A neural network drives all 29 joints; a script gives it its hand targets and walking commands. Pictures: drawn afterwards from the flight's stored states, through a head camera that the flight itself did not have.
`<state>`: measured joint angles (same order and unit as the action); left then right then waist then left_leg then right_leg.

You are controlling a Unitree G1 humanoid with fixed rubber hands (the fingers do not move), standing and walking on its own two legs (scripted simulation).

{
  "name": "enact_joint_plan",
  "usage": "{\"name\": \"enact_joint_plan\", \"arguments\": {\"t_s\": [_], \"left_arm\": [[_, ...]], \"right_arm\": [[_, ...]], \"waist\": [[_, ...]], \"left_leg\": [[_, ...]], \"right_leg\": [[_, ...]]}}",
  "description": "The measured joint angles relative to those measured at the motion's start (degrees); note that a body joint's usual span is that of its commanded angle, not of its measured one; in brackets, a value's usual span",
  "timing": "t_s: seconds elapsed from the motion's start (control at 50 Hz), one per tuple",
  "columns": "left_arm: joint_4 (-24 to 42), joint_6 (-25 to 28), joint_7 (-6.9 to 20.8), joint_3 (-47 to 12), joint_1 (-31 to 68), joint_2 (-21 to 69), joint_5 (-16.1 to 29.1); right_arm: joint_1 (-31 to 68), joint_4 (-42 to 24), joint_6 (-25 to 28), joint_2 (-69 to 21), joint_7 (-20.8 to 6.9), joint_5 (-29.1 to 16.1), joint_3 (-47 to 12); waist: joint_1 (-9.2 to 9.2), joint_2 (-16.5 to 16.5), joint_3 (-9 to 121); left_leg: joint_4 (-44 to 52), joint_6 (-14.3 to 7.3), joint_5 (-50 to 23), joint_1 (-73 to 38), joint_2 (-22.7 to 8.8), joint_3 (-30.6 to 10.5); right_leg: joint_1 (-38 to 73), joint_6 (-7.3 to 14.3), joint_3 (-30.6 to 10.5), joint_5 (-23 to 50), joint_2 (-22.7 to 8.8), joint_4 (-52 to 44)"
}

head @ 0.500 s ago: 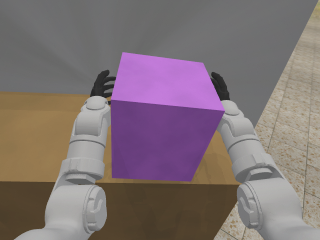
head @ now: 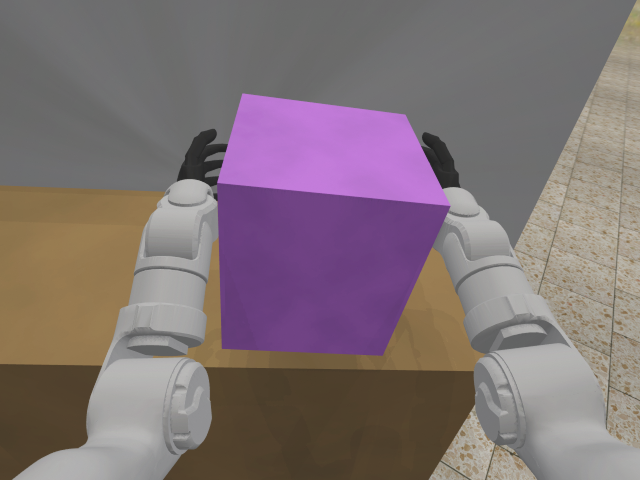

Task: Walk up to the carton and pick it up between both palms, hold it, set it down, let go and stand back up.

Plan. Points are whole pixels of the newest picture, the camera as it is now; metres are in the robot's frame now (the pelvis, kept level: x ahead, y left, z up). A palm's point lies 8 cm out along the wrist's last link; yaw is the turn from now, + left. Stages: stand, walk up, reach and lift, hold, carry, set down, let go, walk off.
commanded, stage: reach and lift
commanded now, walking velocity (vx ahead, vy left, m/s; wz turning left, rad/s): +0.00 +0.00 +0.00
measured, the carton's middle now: (315, 229) +0.39 +0.04 +0.17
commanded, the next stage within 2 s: hold in 0.12 s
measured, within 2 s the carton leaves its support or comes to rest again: neither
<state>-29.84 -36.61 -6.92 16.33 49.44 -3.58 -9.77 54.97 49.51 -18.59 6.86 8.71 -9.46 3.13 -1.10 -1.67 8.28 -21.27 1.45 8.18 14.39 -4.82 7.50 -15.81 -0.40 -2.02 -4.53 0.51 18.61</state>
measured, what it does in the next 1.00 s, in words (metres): stands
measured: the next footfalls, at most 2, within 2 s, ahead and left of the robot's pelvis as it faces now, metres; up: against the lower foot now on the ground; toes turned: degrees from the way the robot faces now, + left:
none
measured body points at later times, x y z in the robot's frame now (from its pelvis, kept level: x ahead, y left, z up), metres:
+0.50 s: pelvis -0.01 +0.00 +0.00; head -0.06 +0.02 +0.45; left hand +0.39 +0.19 +0.23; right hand +0.42 -0.11 +0.24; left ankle +0.03 +0.13 -0.75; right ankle +0.06 -0.12 -0.75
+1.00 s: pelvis -0.01 +0.00 +0.00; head -0.07 +0.02 +0.45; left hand +0.39 +0.18 +0.24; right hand +0.41 -0.12 +0.25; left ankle +0.03 +0.13 -0.75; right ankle +0.06 -0.12 -0.75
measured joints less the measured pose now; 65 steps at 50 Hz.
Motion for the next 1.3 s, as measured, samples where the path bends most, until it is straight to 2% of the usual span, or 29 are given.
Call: {"name": "enact_joint_plan", "arguments": {"t_s": [0.48, 0.74, 1.3], "left_arm": [[0.54, -3.27, 0.5, 0.0, 0.35, -0.28, 0.0], [0.54, -4.02, 0.51, 0.0, 1.06, -0.37, 0.0], [0.54, -4.27, 0.7, 0.0, 1.3, -0.4, 0.0]], "right_arm": [[0.73, -0.57, -3.64, 0.0, 0.27, 0.0, 0.14], [1.2, -0.58, -4.2, 0.0, 0.24, 0.0, 0.85], [1.56, -0.58, -4.63, 0.0, 0.21, 0.0, 1.38]], "waist": [[0.02, 0.0, 0.81], [0.82, 0.0, 0.81], [0.83, 0.0, 0.81]], "left_leg": [[0.0, -0.05, -0.24, -1.23, 0.01, -0.02], [0.0, -0.13, -0.58, -1.23, 0.01, -0.03], [0.0, -0.16, -0.58, -1.23, 0.02, -0.04]], "right_leg": [[1.68, -0.13, 0.0, 0.77, -0.02, -0.93], [1.68, -0.13, 0.0, 1.11, -0.02, -0.93], [1.68, -0.13, 0.0, 1.13, -0.02, -0.95]]}}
